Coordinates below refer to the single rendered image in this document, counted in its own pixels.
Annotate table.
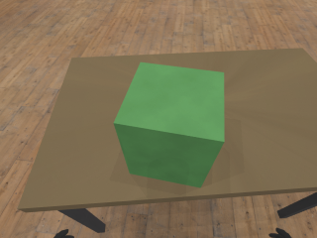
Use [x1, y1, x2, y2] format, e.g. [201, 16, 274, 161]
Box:
[17, 48, 317, 233]

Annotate right robot hand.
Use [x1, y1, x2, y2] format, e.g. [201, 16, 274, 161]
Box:
[268, 227, 291, 238]

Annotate carton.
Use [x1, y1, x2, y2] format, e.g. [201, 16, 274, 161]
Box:
[113, 62, 225, 188]

